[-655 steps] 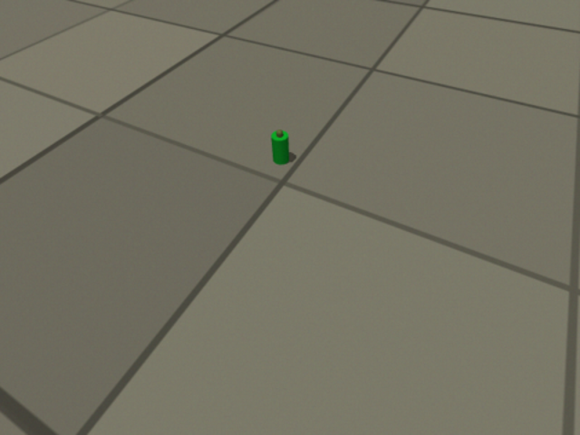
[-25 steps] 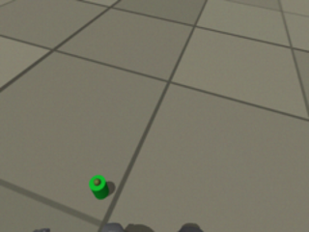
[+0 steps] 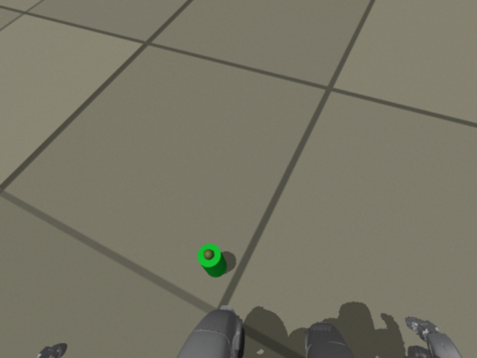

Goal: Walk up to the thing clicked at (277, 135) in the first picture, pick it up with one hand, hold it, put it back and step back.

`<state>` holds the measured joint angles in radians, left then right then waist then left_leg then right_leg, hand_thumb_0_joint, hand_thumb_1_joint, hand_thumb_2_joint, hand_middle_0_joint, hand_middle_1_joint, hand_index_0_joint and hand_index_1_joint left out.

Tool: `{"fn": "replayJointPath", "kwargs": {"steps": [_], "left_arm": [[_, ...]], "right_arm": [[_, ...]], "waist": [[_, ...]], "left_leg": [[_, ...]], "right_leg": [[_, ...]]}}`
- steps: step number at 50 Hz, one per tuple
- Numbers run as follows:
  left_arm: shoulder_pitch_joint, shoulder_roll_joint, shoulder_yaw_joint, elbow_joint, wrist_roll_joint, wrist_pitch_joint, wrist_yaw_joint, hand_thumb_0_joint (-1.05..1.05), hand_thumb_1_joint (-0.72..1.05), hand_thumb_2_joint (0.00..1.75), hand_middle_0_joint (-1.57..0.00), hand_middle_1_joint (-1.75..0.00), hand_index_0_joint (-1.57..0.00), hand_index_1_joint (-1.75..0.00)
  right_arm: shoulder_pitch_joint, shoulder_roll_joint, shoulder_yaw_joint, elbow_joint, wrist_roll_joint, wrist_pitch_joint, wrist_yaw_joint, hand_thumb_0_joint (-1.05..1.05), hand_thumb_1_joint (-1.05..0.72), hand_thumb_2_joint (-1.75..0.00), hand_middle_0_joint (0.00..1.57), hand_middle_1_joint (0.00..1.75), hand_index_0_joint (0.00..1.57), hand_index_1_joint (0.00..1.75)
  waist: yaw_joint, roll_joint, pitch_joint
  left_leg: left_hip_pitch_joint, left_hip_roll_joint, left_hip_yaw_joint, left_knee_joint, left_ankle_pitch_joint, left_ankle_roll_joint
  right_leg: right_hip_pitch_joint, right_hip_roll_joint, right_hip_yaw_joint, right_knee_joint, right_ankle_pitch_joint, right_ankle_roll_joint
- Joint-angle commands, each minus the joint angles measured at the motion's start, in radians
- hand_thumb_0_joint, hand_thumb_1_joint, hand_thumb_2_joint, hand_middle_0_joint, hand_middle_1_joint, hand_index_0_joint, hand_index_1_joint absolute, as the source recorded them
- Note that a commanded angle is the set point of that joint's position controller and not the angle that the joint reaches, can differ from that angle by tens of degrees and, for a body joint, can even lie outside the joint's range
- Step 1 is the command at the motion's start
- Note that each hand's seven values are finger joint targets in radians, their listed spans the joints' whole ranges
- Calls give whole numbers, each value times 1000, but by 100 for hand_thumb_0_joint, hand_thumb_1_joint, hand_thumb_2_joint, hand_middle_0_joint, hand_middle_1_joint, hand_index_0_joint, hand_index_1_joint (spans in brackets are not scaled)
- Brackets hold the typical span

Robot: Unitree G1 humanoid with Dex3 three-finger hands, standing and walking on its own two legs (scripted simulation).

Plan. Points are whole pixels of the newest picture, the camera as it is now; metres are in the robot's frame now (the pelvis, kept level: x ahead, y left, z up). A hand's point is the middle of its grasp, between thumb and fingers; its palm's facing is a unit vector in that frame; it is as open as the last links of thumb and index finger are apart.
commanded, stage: stand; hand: left
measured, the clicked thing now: (212, 260) +0.42 +0.23 -0.63
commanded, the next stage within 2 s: none
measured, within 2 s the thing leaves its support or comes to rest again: neither
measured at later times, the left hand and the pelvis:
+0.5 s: hand (135, 335) +0.14 +0.23 -0.11, palm faces -0.06 -0.94 -0.33, open 7.4 cm; pelvis +0.04 -0.01 +0.05, yaw -2 degrees
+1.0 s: hand (126, 327) +0.15 +0.26 -0.10, palm faces -0.05 -0.94 -0.33, open 7.4 cm; pelvis +0.06 +0.01 +0.05, yaw -3 degrees
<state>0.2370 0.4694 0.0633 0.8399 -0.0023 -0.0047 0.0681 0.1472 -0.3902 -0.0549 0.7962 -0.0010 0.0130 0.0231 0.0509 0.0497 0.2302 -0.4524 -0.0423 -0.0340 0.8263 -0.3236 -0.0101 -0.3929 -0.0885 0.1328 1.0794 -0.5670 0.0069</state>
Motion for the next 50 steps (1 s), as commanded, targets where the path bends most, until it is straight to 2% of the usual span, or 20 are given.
{"fn": "replayJointPath", "kwargs": {"steps": [1, 3, 5, 6, 7, 8, 9, 10, 11, 12, 13, 14, 16, 18, 23, 32, 40, 44, 48, 50], "left_arm": [[-25, 163, 38, -60, -2, -16, -4, 0, 90, 90, -20, -30, -20, -30], [26, 155, 42, -8, 11, -27, -18, 0, 90, 90, -20, -30, -20, -30], [80, 140, 40, 41, 11, -33, -38, 0, 90, 90, -20, -30, -20, -30], [92, 124, 35, 64, 10, -38, -42, 0, 90, 90, -20, -30, -20, -30], [110, 105, 30, 89, 13, -44, -44, 0, 90, 90, -20, -30, -20, -30], [104, 113, 28, 88, 20, -52, -41, 0, 90, 90, -20, -30, -20, -30], [61, 159, 30, 75, 32, -60, -37, 0, 90, 90, -20, -30, -20, -30], [-16, 254, 41, 73, 40, -62, -39, 0, 90, 90, -20, -30, -20, -30], [-120, 242, 31, 63, 45, -62, -46, 0, 90, 90, -20, -30, -20, -30], [-178, 205, 20, 48, 37, -67, -52, 0, 90, 90, -20, -30, -20, -30], [-200, 182, 12, 51, 28, -66, -51, 0, 90, 90, -20, -30, -20, -30], [-196, 163, 7, 61, 15, -64, -50, 0, 90, 90, -20, -30, -20, -30], [-152, 127, -3, 98, 1, -60, -54, 0, 90, 90, -20, -30, -20, -30], [-154, 111, -4, 121, 4, -58, -59, 0, 90, 90, -20, -30, -20, -30], [-166, 97, -9, 161, 0, -55, -61, 0, 90, 90, -20, -30, -20, -30], [-197, 89, -13, 213, -3, -36, -63, 0, 90, 90, -20, -30, -20, -30], [-217, 89, -12, 242, 1, -29, -59, 0, 90, 90, -20, -30, -20, -30], [-217, 93, -11, 247, 5, -33, -57, 0, 90, 90, -20, -30, -20, -30], [-215, 88, -12, 251, 5, -32, -58, 0, 90, 90, -20, -30, -20, -30], [-208, 84, -12, 251, 8, -32, -59, 0, 90, 90, -20, -30, -20, -30]], "right_arm": [[90, -263, -84, -30, 1, -52, -58, 0, -90, -90, 20, 30, 20, 30], [8, -271, -75, -12, -16, -59, -55, 0, -90, -90, 20, 30, 20, 30], [-18, -257, -74, -1, -25, -51, -41, 0, -90, -90, 20, 30, 20, 30], [-26, -237, -69, 13, -24, -46, -36, 0, -90, -90, 20, 30, 20, 30], [-37, -223, -64, 30, -17, -39, -30, 0, -90, -90, 20, 30, 20, 30], [-37, -173, -46, 37, -9, -35, -26, 0, -90, -90, 20, 30, 20, 30], [-28, -110, -28, 40, 3, -35, -23, 0, -90, -90, 20, 30, 20, 30], [-42, -125, -33, 47, 10, -27, -29, 0, -90, -90, 20, 30, 20, 30], [-19, -145, -39, 85, 8, -29, -31, 0, -90, -90, 20, 30, 20, 30], [15, -149, -39, 112, 9, -37, -22, 0, -90, -90, 20, 30, 20, 30], [12, -141, -36, 133, 4, -42, -15, 0, -90, -90, 20, 30, 20, 30], [-4, -142, -38, 144, -2, -47, -12, 0, -90, -90, 20, 30, 20, 30], [-30, -160, -34, 158, -10, -54, -9, 0, -90, -90, 20, 30, 20, 30], [-48, -161, -24, 178, -5, -54, -9, 0, -90, -90, 20, 30, 20, 30], [-62, -168, -9, 226, -3, -61, -18, 0, -90, -90, 20, 30, 20, 30], [-84, -181, 5, 272, 0, -60, -30, 0, -90, -90, 20, 30, 20, 30], [-119, -175, 6, 288, -3, -50, -31, 0, -90, -90, 20, 30, 20, 30], [-139, -165, 5, 289, -3, -48, -29, 0, -90, -90, 20, 30, 20, 30], [-153, -162, 5, 292, -5, -46, -27, 0, -90, -90, 20, 30, 20, 30], [-163, -166, 3, 289, -4, -47, -28, 0, -90, -90, 20, 30, 20, 30]], "waist": [[-80, -15, -245], [-24, 82, -220], [-24, 126, -244], [-23, 141, -250], [-5, 134, -249], [6, 106, -247], [-4, -13, -249], [-46, -126, -205], [-76, -126, -154], [-103, -97, -163], [-105, -96, -167], [-93, -107, -172], [-65, -86, -196], [-53, -106, -186], [-51, -44, -235], [-46, -40, -287], [-52, -49, -275], [-56, -57, -288], [-55, -40, -274], [-53, -29, -299]], "left_leg": [[335, 345, -445, -385, 78, 251], [155, 287, -382, -382, 64, 224], [135, 251, -285, -402, 2, 204], [84, 237, -267, -395, -14, 183], [-12, 209, -234, -369, -33, 151], [-23, 183, -210, -333, -46, 106], [-36, 117, -155, -252, -67, 54], [44, 26, -77, -166, -154, 40], [181, 43, -93, -104, -164, 40], [229, 58, -72, -190, -107, 41], [262, 76, -70, -296, 1, 48], [279, 91, -104, -350, 62, 53], [251, 139, -167, -422, 60, 68], [230, 124, -132, -423, 96, 53], [286, 143, -112, -468, 244, 33], [325, 169, -99, -497, 398, 31], [336, 170, -92, -533, 355, 32], [365, 169, -85, -524, 372, 32], [349, 163, -84, -543, 304, 28], [383, 170, -82, -538, 335, 33]], "right_leg": [[-245, 68, 32, 112, -7, -53], [-61, 32, -32, -88, 17, -32], [43, 61, -111, -231, 14, -15], [136, 67, -127, -340, 85, -13], [273, 75, -142, -459, 228, -16], [323, 61, -94, -561, 298, -14], [296, -56, 119, -672, 230, -52], [78, -199, 321, -785, 20, -133], [-75, -230, 349, -798, -8, -192], [-32, -183, 245, -770, 54, -166], [-8, -123, 143, -745, 112, -116], [10, -75, 95, -746, 103, -74], [116, -26, 40, -734, 170, -49], [166, -41, 56, -775, 201, -52], [258, -34, 12, -759, 442, -46], [341, -26, -26, -748, 584, -34], [315, -18, -34, -772, 534, -19], [302, -27, -28, -785, 562, -19], [292, -23, -27, -802, 502, -15], [292, -26, -25, -797, 526, -18]]}}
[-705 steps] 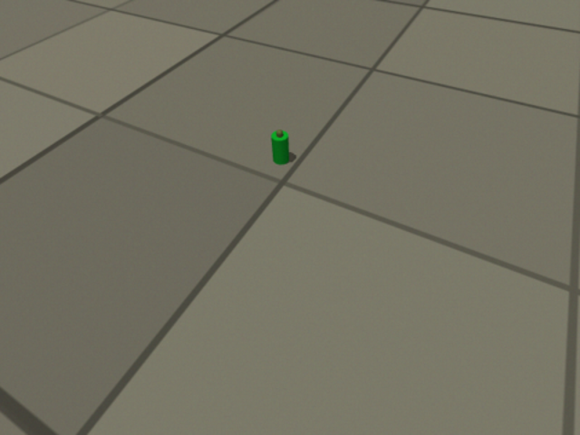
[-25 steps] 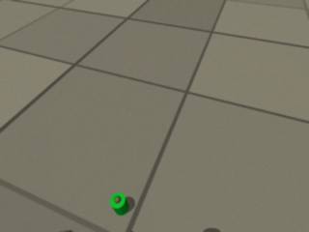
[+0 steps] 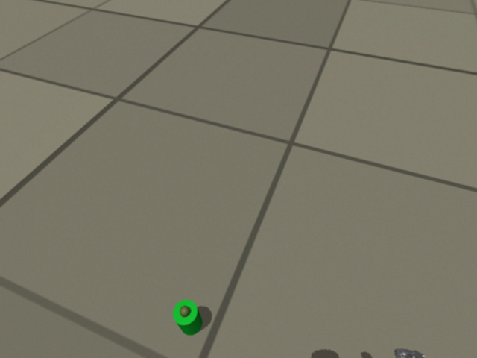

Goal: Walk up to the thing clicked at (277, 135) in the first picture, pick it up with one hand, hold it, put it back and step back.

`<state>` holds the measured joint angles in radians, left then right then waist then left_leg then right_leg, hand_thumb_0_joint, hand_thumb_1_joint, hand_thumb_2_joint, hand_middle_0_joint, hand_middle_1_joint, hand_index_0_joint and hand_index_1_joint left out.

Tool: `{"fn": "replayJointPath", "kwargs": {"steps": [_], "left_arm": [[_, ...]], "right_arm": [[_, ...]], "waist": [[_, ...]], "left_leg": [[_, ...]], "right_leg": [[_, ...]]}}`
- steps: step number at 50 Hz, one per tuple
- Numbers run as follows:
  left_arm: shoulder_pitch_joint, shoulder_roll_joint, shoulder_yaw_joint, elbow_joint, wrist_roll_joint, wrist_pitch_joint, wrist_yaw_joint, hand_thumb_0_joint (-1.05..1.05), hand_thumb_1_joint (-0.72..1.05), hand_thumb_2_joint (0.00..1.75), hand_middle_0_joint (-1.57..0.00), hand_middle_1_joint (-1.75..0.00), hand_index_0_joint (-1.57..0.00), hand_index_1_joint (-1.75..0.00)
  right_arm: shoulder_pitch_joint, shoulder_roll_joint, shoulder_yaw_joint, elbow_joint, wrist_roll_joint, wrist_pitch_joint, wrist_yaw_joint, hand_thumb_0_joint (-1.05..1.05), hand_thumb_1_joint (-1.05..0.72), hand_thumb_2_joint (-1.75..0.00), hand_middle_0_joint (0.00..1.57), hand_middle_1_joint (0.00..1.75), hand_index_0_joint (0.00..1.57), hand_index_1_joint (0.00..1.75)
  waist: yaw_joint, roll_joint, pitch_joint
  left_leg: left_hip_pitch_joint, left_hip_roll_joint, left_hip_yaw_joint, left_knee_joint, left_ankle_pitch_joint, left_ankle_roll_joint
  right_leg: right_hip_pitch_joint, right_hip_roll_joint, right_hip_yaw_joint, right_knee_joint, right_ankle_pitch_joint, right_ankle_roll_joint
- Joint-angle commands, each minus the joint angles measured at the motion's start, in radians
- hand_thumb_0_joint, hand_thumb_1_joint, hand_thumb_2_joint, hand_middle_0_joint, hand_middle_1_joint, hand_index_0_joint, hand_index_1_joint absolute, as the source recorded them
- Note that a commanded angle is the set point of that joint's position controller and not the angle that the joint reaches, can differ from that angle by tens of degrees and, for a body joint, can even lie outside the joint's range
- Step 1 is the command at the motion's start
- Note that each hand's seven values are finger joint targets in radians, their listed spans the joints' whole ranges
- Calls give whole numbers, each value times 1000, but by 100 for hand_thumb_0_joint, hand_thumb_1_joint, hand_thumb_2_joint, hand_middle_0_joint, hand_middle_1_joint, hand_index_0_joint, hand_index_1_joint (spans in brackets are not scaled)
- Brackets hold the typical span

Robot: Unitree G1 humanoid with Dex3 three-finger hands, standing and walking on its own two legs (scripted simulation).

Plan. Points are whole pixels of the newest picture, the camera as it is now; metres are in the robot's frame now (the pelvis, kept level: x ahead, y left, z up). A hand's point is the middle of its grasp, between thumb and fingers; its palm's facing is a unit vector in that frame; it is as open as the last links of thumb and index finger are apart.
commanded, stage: stand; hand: left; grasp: from the side
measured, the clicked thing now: (187, 316) +0.36 +0.23 -0.69
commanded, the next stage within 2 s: go down in 1.14 s
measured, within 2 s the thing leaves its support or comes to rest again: neither
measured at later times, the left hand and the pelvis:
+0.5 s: hand out of the picture +0.07 +0.25 -0.16, palm faces -0.01 -0.94 -0.34, open 7.4 cm; pelvis +0.00 +0.00 +0.00, yaw +0 degrees
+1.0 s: hand out of the picture +0.08 +0.25 -0.16, palm faces -0.01 -0.94 -0.34, open 7.4 cm; pelvis +0.00 +0.00 +0.00, yaw +0 degrees
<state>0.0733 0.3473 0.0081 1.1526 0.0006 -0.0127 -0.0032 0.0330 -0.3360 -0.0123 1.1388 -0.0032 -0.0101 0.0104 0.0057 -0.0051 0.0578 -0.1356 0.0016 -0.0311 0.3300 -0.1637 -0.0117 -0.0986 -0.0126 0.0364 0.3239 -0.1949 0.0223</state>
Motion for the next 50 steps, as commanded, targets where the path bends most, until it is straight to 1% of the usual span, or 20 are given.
{"fn": "replayJointPath", "kwargs": {"steps": [1, 5, 6, 8, 12, 13, 15, 17, 18, 20, 23, 28, 33, 35, 39, 40, 42, 47, 49, 50], "left_arm": [[-41, 209, 43, -58, 2, -25, 13, 0, 90, 90, -20, -30, -20, -30], [-29, 204, 40, -55, 8, -23, 14, 0, 90, 90, -20, -30, -20, -30], [-36, 216, 43, -61, 9, -25, 14, 0, 90, 90, -20, -30, -20, -30], [-25, 207, 42, -64, 8, -25, 13, 0, 90, 90, -20, -30, -20, -30], [-18, 208, 42, -65, 3, -26, 14, 0, 90, 90, -20, -30, -20, -30], [-6, 201, 39, -62, 4, -26, 14, 0, 90, 90, -20, -30, -20, -30], [-7, 204, 38, -62, 5, -26, 15, 0, 90, 90, -20, -30, -20, -30], [-5, 206, 40, -63, 4, -22, 15, 0, 90, 90, -20, -30, -20, -30], [-11, 211, 39, -67, 7, -23, 15, 0, 90, 90, -20, -30, -20, -30], [-4, 204, 38, -66, 3, -21, 15, 0, 90, 90, -20, -30, -20, -30], [-5, 208, 38, -67, 6, -20, 14, 0, 90, 90, -20, -30, -20, -30], [-2, 212, 38, -71, 7, -22, 13, 0, 90, 90, -20, -30, -20, -30], [-6, 217, 38, -78, 6, -24, 13, 0, 90, 90, -20, -30, -20, -30], [-1, 213, 36, -79, 5, -24, 13, 0, 90, 90, -20, -30, -20, -30], [5, 211, 34, -81, 4, -26, 14, 0, 90, 90, -20, -30, -20, -30], [8, 213, 34, -79, 4, -24, 14, 0, 90, 90, -20, -30, -20, -30], [0, 216, 34, -81, 4, -24, 15, 0, 90, 90, -20, -30, -20, -30], [1, 216, 32, -80, 2, -21, 16, 0, 90, 90, -20, -30, -20, -30], [10, 210, 31, -75, 3, -18, 15, 0, 90, 90, -20, -30, -20, -30], [2, 219, 33, -76, 6, -18, 16, 0, 90, 90, -20, -30, -20, -30]], "right_arm": [[-46, -213, -37, -52, -2, -24, -14, 0, -90, -90, 20, 30, 20, 30], [-49, -219, -40, -47, -1, -19, -13, 0, -90, -90, 20, 30, 20, 30], [-45, -214, -39, -49, -3, -19, -12, 0, -90, -90, 20, 30, 20, 30], [-42, -220, -39, -50, -3, -23, -13, 0, -90, -90, 20, 30, 20, 30], [-29, -220, -36, -45, -4, -28, -15, 0, -90, -90, 20, 30, 20, 30], [-38, -219, -36, -45, -2, -27, -16, 0, -90, -90, 20, 30, 20, 30], [-27, -221, -35, -43, -1, -25, -17, 0, -90, -90, 20, 30, 20, 30], [-28, -225, -37, -42, 0, -22, -18, 0, -90, -90, 20, 30, 20, 30], [-22, -223, -36, -43, -2, -23, -17, 0, -90, -90, 20, 30, 20, 30], [-22, -228, -36, -40, -1, -23, -17, 0, -90, -90, 20, 30, 20, 30], [-16, -224, -35, -39, -2, -21, -14, 0, -90, -90, 20, 30, 20, 30], [-5, -223, -35, -40, -4, -20, -11, 0, -90, -90, 20, 30, 20, 30], [8, -223, -34, -39, -3, -23, -11, 0, -90, -90, 20, 30, 20, 30], [5, -227, -34, -40, -2, -23, -11, 0, -90, -90, 20, 30, 20, 30], [4, -231, -34, -42, -2, -26, -14, 0, -90, -90, 20, 30, 20, 30], [17, -226, -32, -38, -1, -26, -15, 0, -90, -90, 20, 30, 20, 30], [16, -226, -32, -39, -1, -25, -17, 0, -90, -90, 20, 30, 20, 30], [15, -225, -30, -37, 1, -21, -18, 0, -90, -90, 20, 30, 20, 30], [14, -228, -29, -35, 0, -19, -16, 0, -90, -90, 20, 30, 20, 30], [21, -223, -28, -36, -1, -17, -15, 0, -90, -90, 20, 30, 20, 30]], "waist": [[-11, 24, -112], [-13, 24, -90], [-13, 9, -102], [-12, 21, -130], [-10, 22, -140], [-5, 18, -136], [-10, 2, -129], [-7, 1, -110], [-11, -3, -119], [-7, 16, -100], [-12, 4, -70], [-9, -15, -64], [-16, 9, -74], [-11, 5, -86], [-7, 8, -124], [-11, 8, -120], [-12, 0, -123], [-11, 8, -108], [-10, 26, -69], [-14, 4, -65]], "left_leg": [[49, 121, -84, -42, 185, 33], [45, 116, -87, -54, 82, 32], [31, 118, -89, -51, 95, 33], [63, 120, -81, -39, 163, 33], [63, 124, -80, -36, 237, 34], [73, 126, -80, -34, 240, 37], [74, 125, -79, -29, 258, 36], [61, 118, -78, -40, 188, 33], [61, 122, -80, -39, 204, 31], [39, 118, -83, -47, 173, 31], [19, 114, -89, -70, 51, 31], [4, 108, -94, -71, 39, 31], [12, 109, -95, -63, 69, 32], [34, 114, -95, -58, 91, 33], [59, 120, -87, -35, 229, 35], [63, 118, -84, -38, 217, 32], [67, 121, -84, -34, 246, 31], [59, 119, -83, -37, 219, 27], [29, 110, -84, -59, 103, 26], [14, 112, -91, -68, 76, 27]], "right_leg": [[3, -103, 72, -45, 164, -32], [-35, -99, 73, -62, 88, -30], [-11, -102, 67, -60, 91, -32], [-5, -105, 68, -48, 149, -34], [20, -108, 65, -35, 204, -32], [10, -108, 63, -38, 205, -31], [13, -109, 64, -41, 224, -30], [0, -107, 64, -53, 168, -30], [9, -107, 60, -45, 173, -33], [10, -107, 63, -55, 153, -31], [-21, -103, 64, -65, 68, -32], [-25, -103, 63, -72, 32, -34], [-19, -108, 67, -66, 78, -34], [-21, -109, 67, -62, 92, -35], [14, -113, 59, -44, 197, -35], [9, -112, 61, -47, 187, -34], [15, -112, 59, -40, 215, -36], [15, -112, 60, -49, 193, -37], [-11, -104, 59, -68, 99, -33], [-6, -104, 60, -70, 70, -35]]}}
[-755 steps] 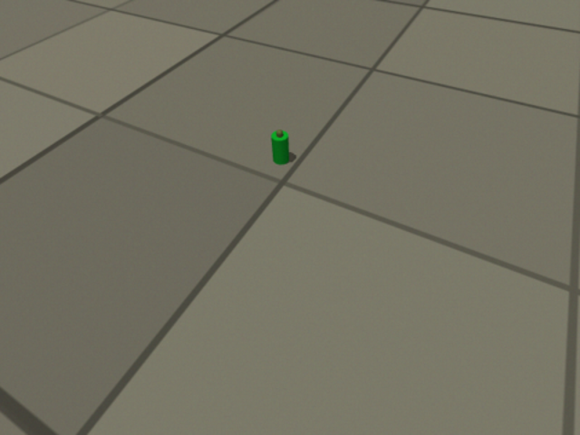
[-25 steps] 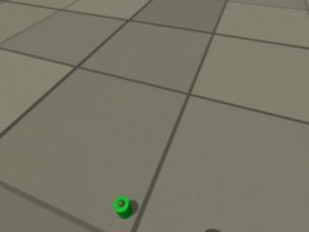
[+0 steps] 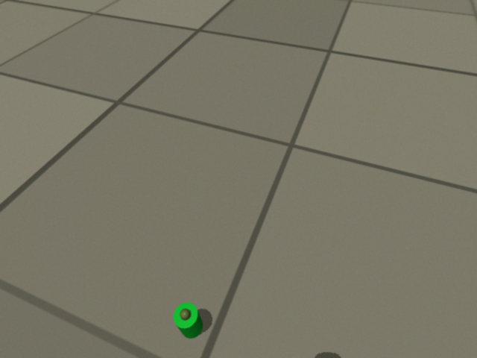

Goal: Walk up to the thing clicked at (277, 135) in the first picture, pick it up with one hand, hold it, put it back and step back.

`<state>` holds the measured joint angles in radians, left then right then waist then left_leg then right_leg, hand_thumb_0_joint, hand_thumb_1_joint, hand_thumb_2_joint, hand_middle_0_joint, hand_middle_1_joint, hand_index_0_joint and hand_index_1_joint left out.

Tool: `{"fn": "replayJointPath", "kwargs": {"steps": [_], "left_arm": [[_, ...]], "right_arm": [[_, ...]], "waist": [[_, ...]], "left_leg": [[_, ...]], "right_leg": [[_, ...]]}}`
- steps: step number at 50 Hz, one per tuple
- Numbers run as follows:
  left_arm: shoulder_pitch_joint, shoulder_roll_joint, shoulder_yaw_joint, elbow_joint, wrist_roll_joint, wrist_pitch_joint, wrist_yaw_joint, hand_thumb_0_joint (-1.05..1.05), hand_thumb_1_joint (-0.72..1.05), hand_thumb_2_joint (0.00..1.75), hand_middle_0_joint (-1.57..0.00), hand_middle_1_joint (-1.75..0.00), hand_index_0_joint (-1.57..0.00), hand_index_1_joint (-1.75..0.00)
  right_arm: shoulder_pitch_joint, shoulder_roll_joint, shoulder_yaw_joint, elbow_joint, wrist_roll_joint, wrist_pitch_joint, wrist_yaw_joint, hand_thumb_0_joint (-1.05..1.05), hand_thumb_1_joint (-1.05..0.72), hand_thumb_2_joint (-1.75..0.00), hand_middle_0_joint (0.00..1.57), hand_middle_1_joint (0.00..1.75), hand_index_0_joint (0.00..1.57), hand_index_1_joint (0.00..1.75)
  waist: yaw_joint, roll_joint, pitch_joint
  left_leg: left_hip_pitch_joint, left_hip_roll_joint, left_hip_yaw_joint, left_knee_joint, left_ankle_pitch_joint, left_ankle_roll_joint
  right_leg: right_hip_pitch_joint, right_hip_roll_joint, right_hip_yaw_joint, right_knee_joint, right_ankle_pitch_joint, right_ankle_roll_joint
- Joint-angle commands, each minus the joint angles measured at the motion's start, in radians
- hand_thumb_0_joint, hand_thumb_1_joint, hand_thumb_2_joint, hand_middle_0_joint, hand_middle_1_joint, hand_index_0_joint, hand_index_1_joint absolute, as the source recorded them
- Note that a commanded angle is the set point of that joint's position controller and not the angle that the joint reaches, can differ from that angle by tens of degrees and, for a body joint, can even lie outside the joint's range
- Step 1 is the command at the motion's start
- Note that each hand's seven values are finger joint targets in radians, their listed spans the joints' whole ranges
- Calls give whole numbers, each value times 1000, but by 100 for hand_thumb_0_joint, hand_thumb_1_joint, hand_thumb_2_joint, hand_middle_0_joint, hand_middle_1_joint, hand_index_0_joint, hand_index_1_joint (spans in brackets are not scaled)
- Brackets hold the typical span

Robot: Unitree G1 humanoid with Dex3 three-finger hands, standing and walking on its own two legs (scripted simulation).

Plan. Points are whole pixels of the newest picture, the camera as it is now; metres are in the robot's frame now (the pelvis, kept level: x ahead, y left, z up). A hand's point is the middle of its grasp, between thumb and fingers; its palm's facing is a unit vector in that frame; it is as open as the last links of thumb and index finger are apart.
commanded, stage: stand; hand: left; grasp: from the side
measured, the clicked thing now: (188, 319) +0.35 +0.23 -0.69
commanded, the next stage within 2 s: go down in 0.14 s
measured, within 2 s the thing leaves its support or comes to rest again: neither
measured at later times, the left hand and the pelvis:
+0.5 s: hand (121, 356) +0.16 +0.26 -0.17, palm faces +0.07 -0.94 -0.33, open 11.6 cm; pelvis -0.01 -0.01 -0.03, yaw +0 degrees
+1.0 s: hand out of the picture +0.14 +0.31 -0.24, palm faces +0.15 -0.95 -0.28, open 17.3 cm; pelvis -0.02 +0.00 -0.14, yaw +0 degrees
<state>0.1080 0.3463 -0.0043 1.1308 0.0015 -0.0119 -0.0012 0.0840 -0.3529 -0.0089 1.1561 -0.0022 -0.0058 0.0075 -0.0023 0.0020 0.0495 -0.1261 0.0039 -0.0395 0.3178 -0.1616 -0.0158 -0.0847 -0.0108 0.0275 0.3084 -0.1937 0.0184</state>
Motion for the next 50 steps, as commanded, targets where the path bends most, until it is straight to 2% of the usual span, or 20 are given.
{"fn": "replayJointPath", "kwargs": {"steps": [1, 4, 11, 12, 13, 14, 15, 16, 18, 20, 21, 26, 29, 33, 35, 36, 38, 42, 44, 50], "left_arm": [[-37, 220, 46, -57, 6, -19, 13, 0, 90, 90, -20, -30, -20, -30], [-27, 213, 44, -57, 6, -19, 12, 0, 90, 90, -20, -30, -20, -30], [-22, 217, 46, -55, 4, -21, 11, 0, 90, 90, -20, -30, -20, -30], [-24, 218, 47, -58, 5, -20, 11, 0, 82, 82, -28, -22, -28, -22], [-375, 52, 51, -409, -43, -120, 25, 0, 74, 74, -20, -14, -20, -14], [-488, 97, 71, -353, -39, -115, 29, 0, 66, 66, -12, -6, -12, -6], [-289, 197, 135, -175, -18, -80, 31, 0, 58, 58, -4, -3, -4, -4], [-233, 211, 158, -91, 3, -58, 15, 0, 50, 50, -1, -4, -1, -4], [-317, 278, 211, -146, 40, -64, -8, 0, 34, 34, 0, -4, 0, -4], [-112, 248, 252, -89, 71, -44, -26, 0, 18, 21, 0, -5, 0, -5], [-79, 242, 264, -111, 74, -37, -31, 0, 14, 20, -1, -4, -1, -5], [-60, 260, 341, -144, 75, 0, -55, 0, -12, 17, -1, -6, 0, -7], [-29, 249, 371, -193, 60, -31, -96, 0, -25, 12, -3, -6, -2, -7], [-49, 315, 437, -436, 22, -101, -146, 0, -36, 8, -4, -6, -4, -7], [-74, 286, 417, -583, 0, -120, -173, 0, -41, 4, -6, -6, -6, -7], [32, 279, 442, -488, -5, -107, -178, 0, -43, 3, -6, -5, -6, -6], [27, 292, 455, -632, -20, -106, -191, 0, -49, 1, -7, -5, -7, -6], [129, 296, 482, -675, -36, -73, -207, 0, -55, 0, -7, -3, -7, -4], [164, 301, 495, -674, -42, -61, -212, 0, -53, 0, -7, -1, -6, -2], [42, 341, 547, -657, -77, -133, -252, 0, -61, 0, -8, -2, -8, -2]], "right_arm": [[-34, -209, -34, -56, -3, -21, -12, 0, -90, -90, 20, 30, 20, 30], [-36, -212, -34, -59, -3, -24, -12, 0, -90, -90, 20, 30, 20, 30], [-37, -211, -33, -63, -2, -27, -13, 0, -90, -90, 20, 30, 20, 30], [-33, -215, -34, -64, -3, -28, -14, 0, -96, -92, 21, 30, 21, 30], [8, -53, 3, -360, 58, -81, -33, 0, -97, -92, 20, 30, 20, 30], [62, -74, 2, -301, 57, -84, -41, 0, -98, -92, 20, 30, 20, 30], [98, -115, -21, -300, 63, -74, -52, 0, -97, -92, 20, 30, 20, 30], [113, -108, -34, -315, 52, -69, -51, 0, -96, -92, 20, 30, 20, 30], [126, -107, -56, -372, 30, -79, -54, 0, -96, -92, 20, 30, 20, 30], [168, -96, -72, -417, 18, -81, -43, 0, -95, -91, 20, 30, 20, 30], [164, -94, -75, -450, 18, -80, -40, 0, -93, -91, 20, 30, 20, 30], [123, -81, -78, -549, 21, -75, -26, 0, -89, -90, 20, 30, 20, 30], [112, -67, -74, -613, 19, -83, -13, 0, -88, -90, 20, 30, 20, 30], [116, -66, -84, -672, 20, -99, -15, 0, -89, -90, 20, 30, 20, 30], [118, -73, -97, -692, 21, -111, -23, 0, -89, -90, 20, 30, 20, 30], [118, -77, -95, -685, 22, -114, -26, 0, -89, -90, 20, 30, 20, 30], [120, -76, -96, -693, 20, -122, -28, 0, -89, -90, 20, 30, 20, 30], [113, -69, -92, -698, 19, -130, -34, 0, -88, -89, 20, 30, 20, 30], [98, -67, -89, -707, 20, -131, -39, 0, -88, -89, 20, 30, 20, 30], [69, -66, -78, -700, 11, -154, -44, 0, -90, -90, 20, 30, 20, 30]], "waist": [[-5, -13, -54], [1, 3, -75], [2, 0, -79], [0, 7, -87], [-116, 41, -31], [-83, -2, -79], [-59, -35, -38], [-47, -57, -75], [-23, -50, -219], [22, 18, -292], [33, 41, -305], [25, -4, -258], [17, 18, -273], [15, 74, -388], [-4, 102, -439], [-11, 72, -429], [5, 104, -497], [5, 68, -517], [4, 60, -488], [-12, 56, -466]], "left_leg": [[3, 109, -83, -58, 58, 31], [24, 115, -82, -45, 137, 32], [39, 114, -82, -40, 148, 33], [43, 118, -80, -40, 161, 36], [-80, -8, 63, 33, -11, 20], [-75, -11, 56, 59, -27, 21], [-116, -5, 54, 74, -33, 23], [-162, -12, 55, 128, -28, 27], [-191, -13, 49, 219, 23, 29], [-245, -26, 47, 284, 74, 20], [-260, -30, 49, 302, 83, 17], [-441, -18, 33, 433, 25, 23], [-555, -12, 28, 540, -78, 24], [-600, 0, 22, 636, -98, 25], [-574, 5, 20, 674, -83, 24], [-587, 10, 12, 691, -66, 27], [-600, 13, -2, 728, -27, 25], [-667, 11, 4, 800, -21, 34], [-715, 6, 11, 814, -91, 37], [-865, 6, 1, 940, -140, 44]], "right_leg": [[-32, -105, 68, -55, 50, -33], [-22, -108, 68, -43, 109, -35], [-22, -110, 71, -42, 120, -35], [-15, -111, 72, -39, 135, -34], [-250, 18, -32, 33, 62, -27], [-204, 15, -39, 49, 42, -25], [-216, 25, -50, 58, 16, -29], [-230, 20, -48, 93, 7, -28], [-247, 18, -36, 193, 65, -27], [-252, 17, -35, 270, 95, -37], [-259, 21, -33, 290, 96, -41], [-414, 30, -36, 416, 17, -39], [-554, 31, -39, 539, -88, -44], [-662, 36, -39, 650, -111, -44], [-716, 40, -44, 687, -103, -44], [-734, 41, -50, 704, -104, -43], [-765, 42, -60, 754, -85, -47], [-796, 38, -58, 786, -64, -40], [-815, 37, -53, 782, -112, -38], [-974, 32, -54, 915, -159, -39]]}}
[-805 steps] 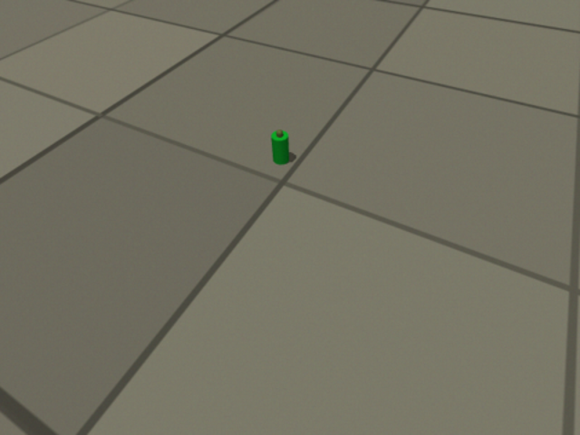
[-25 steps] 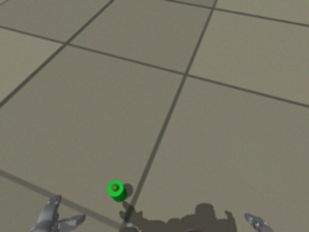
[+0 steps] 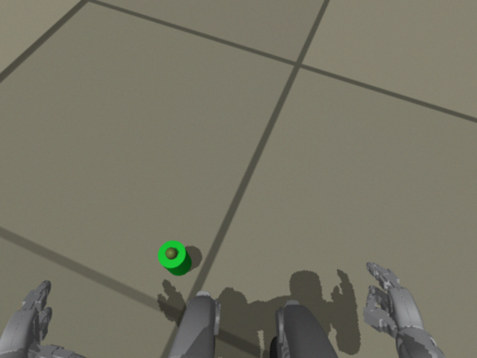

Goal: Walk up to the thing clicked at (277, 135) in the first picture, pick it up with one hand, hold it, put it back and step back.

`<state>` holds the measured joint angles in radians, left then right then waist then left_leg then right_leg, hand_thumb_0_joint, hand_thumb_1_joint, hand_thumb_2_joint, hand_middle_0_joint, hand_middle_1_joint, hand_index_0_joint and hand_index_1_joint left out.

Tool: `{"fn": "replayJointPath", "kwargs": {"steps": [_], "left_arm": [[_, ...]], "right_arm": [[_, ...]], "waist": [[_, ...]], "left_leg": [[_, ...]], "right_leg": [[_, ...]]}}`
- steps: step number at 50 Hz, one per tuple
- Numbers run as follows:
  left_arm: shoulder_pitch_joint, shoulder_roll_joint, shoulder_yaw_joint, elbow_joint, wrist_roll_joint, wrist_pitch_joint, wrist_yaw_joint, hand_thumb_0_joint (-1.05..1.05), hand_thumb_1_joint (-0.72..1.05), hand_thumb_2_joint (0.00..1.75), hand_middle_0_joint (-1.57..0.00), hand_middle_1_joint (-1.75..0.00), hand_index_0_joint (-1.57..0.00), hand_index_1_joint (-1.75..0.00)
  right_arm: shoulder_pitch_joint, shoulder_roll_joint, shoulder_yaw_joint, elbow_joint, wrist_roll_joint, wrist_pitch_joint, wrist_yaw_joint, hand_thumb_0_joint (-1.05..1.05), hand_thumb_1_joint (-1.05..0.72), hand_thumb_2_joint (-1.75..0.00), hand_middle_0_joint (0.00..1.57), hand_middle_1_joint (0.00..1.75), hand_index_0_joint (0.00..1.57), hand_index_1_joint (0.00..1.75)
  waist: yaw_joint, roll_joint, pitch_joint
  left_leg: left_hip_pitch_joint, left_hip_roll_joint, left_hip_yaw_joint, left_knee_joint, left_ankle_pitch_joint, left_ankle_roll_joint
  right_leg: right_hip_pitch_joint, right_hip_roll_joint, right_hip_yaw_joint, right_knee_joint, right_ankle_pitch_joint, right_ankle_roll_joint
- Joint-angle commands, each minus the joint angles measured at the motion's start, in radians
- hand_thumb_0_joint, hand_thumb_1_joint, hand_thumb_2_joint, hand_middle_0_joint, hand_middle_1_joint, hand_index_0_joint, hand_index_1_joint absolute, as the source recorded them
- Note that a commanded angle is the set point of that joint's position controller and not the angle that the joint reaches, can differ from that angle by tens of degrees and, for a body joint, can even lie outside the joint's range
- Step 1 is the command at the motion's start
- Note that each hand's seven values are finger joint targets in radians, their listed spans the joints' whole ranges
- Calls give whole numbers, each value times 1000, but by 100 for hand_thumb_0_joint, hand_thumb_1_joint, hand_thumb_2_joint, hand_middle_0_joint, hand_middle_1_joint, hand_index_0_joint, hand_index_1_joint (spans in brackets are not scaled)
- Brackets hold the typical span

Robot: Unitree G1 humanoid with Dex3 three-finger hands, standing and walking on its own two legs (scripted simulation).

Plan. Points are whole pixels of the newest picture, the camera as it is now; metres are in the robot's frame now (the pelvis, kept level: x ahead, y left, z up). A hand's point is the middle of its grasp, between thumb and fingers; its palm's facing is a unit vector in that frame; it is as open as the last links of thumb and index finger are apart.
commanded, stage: go down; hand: left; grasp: from the side
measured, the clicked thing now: (175, 258) +0.37 +0.24 -0.55
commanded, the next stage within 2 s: none
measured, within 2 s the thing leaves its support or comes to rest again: neither
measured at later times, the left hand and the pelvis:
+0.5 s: hand (69, 284) +0.24 +0.38 -0.20, palm faces +0.20 -0.96 -0.19, open 17.6 cm; pelvis -0.04 +0.00 -0.14, yaw -3 degrees
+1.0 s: hand (68, 273) +0.27 +0.41 -0.23, palm faces +0.23 -0.96 -0.13, open 17.6 cm; pelvis -0.07 +0.00 -0.22, yaw -5 degrees
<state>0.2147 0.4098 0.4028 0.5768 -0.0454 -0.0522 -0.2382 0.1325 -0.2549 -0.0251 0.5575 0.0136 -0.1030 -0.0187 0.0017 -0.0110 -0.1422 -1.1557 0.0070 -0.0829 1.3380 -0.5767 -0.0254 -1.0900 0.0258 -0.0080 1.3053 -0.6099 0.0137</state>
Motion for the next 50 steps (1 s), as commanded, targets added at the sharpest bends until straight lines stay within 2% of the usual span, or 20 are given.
{"fn": "replayJointPath", "kwargs": {"steps": [1, 5, 7, 9, 10, 14, 15, 16, 18, 20, 25, 27, 30, 31, 33, 39, 42, 43, 47, 50], "left_arm": [[-77, 291, 160, -88, -40, -118, -27, 0, -61, 0, -8, -3, -9, -3], [-178, 333, 200, -28, -81, -231, -111, 0, -61, 0, -8, -5, -8, -4], [-206, 349, 222, 7, -102, -273, -151, 0, -61, 0, -8, -6, -9, -6], [-231, 402, 261, 0, -115, -306, -187, 0, -61, 0, -7, -6, -8, -6], [-240, 407, 261, 17, -120, -314, -202, 0, -61, 0, -7, -7, -8, -6], [-252, 469, 340, 41, -151, -332, -246, 0, -61, 0, -7, -5, -7, -5], [-266, 483, 351, 38, -156, -329, -253, 0, -61, 0, -7, -6, -7, -6], [-275, 469, 344, 67, -162, -326, -260, 0, -61, 2, -7, -6, -7, -6], [-287, 488, 377, 91, -175, -328, -273, 0, -61, 3, -7, -7, -7, -7], [-365, 529, 392, 71, -182, -345, -288, 0, -61, 3, -7, -7, -6, -7], [-448, 584, 433, 128, -196, -376, -323, 0, -61, 4, -7, -9, -7, -9], [-505, 599, 426, 130, -203, -387, -342, 0, -61, 3, -7, -9, -7, -8], [-529, 653, 464, 178, -204, -392, -363, 0, -60, 4, -7, -9, -7, -9], [-554, 662, 451, 172, -204, -394, -370, 0, -60, 3, -7, -9, -7, -9], [-553, 690, 484, 195, -213, -391, -378, 0, -60, 2, -7, -8, -7, -8], [-596, 753, 514, 227, -218, -385, -409, 0, -59, 3, -7, -8, -7, -8], [-640, 766, 506, 225, -221, -388, -424, 0, -59, 3, -7, -8, -7, -8], [-611, 775, 532, 251, -228, -386, -425, 0, -60, 2, -7, -8, -7, -8], [-638, 790, 534, 254, -235, -390, -447, 0, -60, 3, -7, -7, -7, -7], [-672, 803, 537, 257, -233, -393, -458, 0, -59, 4, -6, -7, -6, -7]], "right_arm": [[20, -168, -59, -100, -7, -64, -17, 0, -91, -90, 20, 30, 20, 30], [4, -187, -53, -89, -17, -89, -15, 0, -91, -90, 20, 30, 20, 30], [6, -202, -53, -74, -20, -97, -16, 0, -90, -90, 20, 30, 20, 30], [8, -217, -51, -60, -25, -102, -16, 0, -88, -89, 20, 30, 20, 30], [8, -227, -52, -55, -26, -103, -16, 0, -88, -89, 20, 30, 20, 30], [12, -249, -50, -30, -30, -102, -18, 0, -88, -90, 20, 30, 20, 30], [16, -248, -48, -26, -31, -103, -19, 0, -89, -90, 20, 30, 20, 30], [12, -241, -43, -20, -31, -101, -19, 0, -89, -90, 20, 30, 20, 30], [4, -246, -42, -16, -29, -101, -20, 0, -88, -90, 20, 30, 20, 30], [3, -251, -40, -10, -29, -101, -19, 0, -88, -90, 20, 30, 20, 30], [7, -262, -30, 3, -28, -106, -22, 0, -88, -90, 20, 30, 20, 30], [11, -261, -25, 6, -27, -108, -25, 0, -88, -90, 20, 30, 20, 30], [16, -280, -19, 12, -28, -109, -27, 0, -89, -90, 20, 30, 20, 30], [25, -274, -17, 20, -27, -111, -29, 0, -89, -90, 20, 30, 20, 30], [27, -277, -8, 17, -28, -112, -31, 0, -89, -90, 20, 30, 20, 30], [28, -291, 5, 34, -30, -116, -34, 0, -90, -90, 20, 30, 20, 30], [28, -298, 6, 34, -29, -118, -35, 0, -90, -90, 20, 30, 20, 30], [29, -298, 8, 39, -30, -118, -35, 0, -90, -90, 20, 30, 20, 30], [36, -304, 15, 52, -37, -121, -36, 0, -91, -90, 20, 30, 20, 30], [25, -311, 14, 57, -37, -123, -38, 0, -90, -90, 20, 30, 20, 30]], "waist": [[-13, 78, -284], [-9, 97, -332], [6, 129, -373], [35, 177, -462], [32, 175, -475], [66, 186, -576], [64, 179, -601], [56, 141, -564], [54, 129, -577], [54, 152, -578], [37, 151, -567], [30, 144, -548], [38, 175, -547], [37, 169, -550], [42, 151, -571], [49, 173, -551], [37, 189, -533], [47, 171, -556], [40, 186, -564], [34, 198, -543]], "left_leg": [[144, 1, 41, -54, 288, 54], [43, -1, 35, 46, 225, 56], [27, 0, 25, 72, 198, 48], [50, 3, 12, 101, 239, 39], [51, 5, 6, 111, 240, 38], [60, 8, -11, 174, 343, 34], [48, 7, -9, 197, 369, 37], [-16, 2, -1, 218, 329, 43], [-66, 2, 2, 251, 305, 47], [-96, 6, -3, 269, 261, 46], [-187, 10, -6, 322, 160, 47], [-243, 9, 1, 337, 85, 49], [-259, 14, -9, 349, 53, 43], [-289, 13, 1, 362, 22, 45], [-313, 11, 16, 389, 45, 47], [-385, 17, 21, 437, 29, 48], [-401, 20, 9, 444, -12, 44], [-405, 17, 20, 466, 20, 47], [-419, 19, 22, 506, 71, 48], [-426, 24, 14, 514, 39, 47]], "right_leg": [[9, -5, -18, -52, 264, -35], [-118, 1, -10, 48, 201, -39], [-182, 6, -14, 97, 157, -46], [-221, 8, -24, 151, 174, -52], [-248, 12, -32, 171, 169, -54], [-300, 18, -47, 250, 217, -58], [-301, 19, -48, 261, 237, -57], [-306, 21, -46, 257, 221, -54], [-315, 23, -43, 283, 214, -53], [-364, 25, -46, 315, 177, -56], [-437, 27, -53, 376, 108, -57], [-461, 29, -51, 378, 55, -56], [-507, 30, -63, 425, 37, -59], [-499, 31, -58, 418, 15, -58], [-474, 33, -58, 424, 28, -55], [-516, 39, -69, 488, 24, -59], [-562, 41, -82, 514, -3, -60], [-541, 41, -77, 514, 22, -58], [-556, 41, -80, 550, 63, -59], [-608, 43, -89, 577, 43, -61]]}}
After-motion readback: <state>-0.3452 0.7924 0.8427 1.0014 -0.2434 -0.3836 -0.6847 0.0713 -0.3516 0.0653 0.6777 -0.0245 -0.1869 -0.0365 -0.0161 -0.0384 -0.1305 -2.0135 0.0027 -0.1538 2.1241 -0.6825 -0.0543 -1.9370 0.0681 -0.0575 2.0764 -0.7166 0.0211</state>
